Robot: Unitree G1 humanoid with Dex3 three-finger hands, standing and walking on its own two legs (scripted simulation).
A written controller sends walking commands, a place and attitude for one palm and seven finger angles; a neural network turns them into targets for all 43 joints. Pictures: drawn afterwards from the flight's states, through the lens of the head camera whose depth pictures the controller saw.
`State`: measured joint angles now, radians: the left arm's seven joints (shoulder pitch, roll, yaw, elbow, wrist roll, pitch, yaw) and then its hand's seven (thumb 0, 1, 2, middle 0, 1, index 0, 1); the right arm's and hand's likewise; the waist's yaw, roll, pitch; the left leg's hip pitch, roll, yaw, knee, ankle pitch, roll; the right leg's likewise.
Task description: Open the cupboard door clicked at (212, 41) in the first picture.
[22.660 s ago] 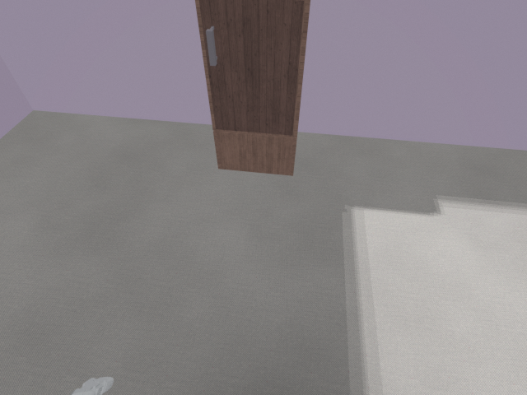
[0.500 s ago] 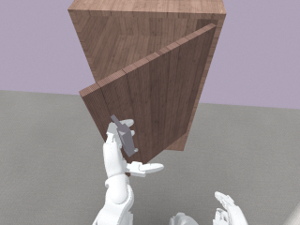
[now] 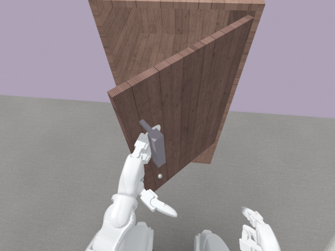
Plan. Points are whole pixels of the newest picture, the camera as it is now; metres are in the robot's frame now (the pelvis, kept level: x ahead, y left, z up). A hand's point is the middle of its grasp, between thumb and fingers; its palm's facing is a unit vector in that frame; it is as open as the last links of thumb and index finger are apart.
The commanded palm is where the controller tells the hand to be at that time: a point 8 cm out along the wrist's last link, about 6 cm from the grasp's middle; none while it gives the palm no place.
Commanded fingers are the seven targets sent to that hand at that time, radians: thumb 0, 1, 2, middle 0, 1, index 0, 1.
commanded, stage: slide the hand sideways off the handle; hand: left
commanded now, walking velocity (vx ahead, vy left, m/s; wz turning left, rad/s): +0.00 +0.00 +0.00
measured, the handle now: (152, 143) +0.36 +0.05 +0.04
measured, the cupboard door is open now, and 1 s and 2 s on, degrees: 46 47 47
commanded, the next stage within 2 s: draw the hand back to the body in 1.02 s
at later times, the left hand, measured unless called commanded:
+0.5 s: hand (148, 189) +0.25 +0.05 +0.04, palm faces -0.16 -0.99 +0.00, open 16.2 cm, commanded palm +0.23 +0.11 +0.04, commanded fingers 0.00 -0.50 0.30 -0.15 -0.30 -0.15 -0.30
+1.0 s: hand (120, 199) +0.23 +0.11 +0.04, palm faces -0.06 -1.00 -0.02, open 16.1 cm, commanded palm +0.20 +0.17 +0.04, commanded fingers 0.00 -0.50 0.30 -0.15 -0.30 -0.15 -0.30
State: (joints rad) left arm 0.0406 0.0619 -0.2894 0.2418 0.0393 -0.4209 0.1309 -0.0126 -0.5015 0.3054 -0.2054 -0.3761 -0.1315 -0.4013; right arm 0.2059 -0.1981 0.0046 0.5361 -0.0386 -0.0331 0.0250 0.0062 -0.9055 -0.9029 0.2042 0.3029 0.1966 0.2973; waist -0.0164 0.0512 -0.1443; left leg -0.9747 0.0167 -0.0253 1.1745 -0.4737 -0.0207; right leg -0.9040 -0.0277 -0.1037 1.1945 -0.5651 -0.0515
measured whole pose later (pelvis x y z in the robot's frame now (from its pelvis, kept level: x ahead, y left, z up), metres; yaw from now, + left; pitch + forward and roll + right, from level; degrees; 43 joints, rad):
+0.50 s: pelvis +0.00 +0.01 +0.00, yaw -1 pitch +15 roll +0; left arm 0.26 0.05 -0.27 0.03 0.00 -0.39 0.09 -0.01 -0.51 0.30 -0.17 -0.30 -0.18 -0.31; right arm 0.21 -0.20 0.02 0.43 -0.02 0.01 0.02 0.01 -0.91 -0.90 0.20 0.30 0.20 0.30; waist -0.01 0.03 -0.14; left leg -0.97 0.02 0.00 1.20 -0.50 0.00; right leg -0.91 -0.02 -0.07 1.21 -0.57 -0.03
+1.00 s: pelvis +0.02 -0.01 -0.01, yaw -1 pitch +17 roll +0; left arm 0.50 0.13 -0.06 -0.11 -0.13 -0.43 -0.09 -0.01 -0.50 0.31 -0.17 -0.30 -0.19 -0.32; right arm 0.23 -0.21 -0.01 0.43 0.00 -0.01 -0.02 0.01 -0.91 -0.90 0.20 0.30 0.20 0.30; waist -0.01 0.02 -0.17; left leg -0.99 0.04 -0.02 1.22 -0.53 -0.03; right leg -0.92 -0.01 -0.09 1.23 -0.61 -0.06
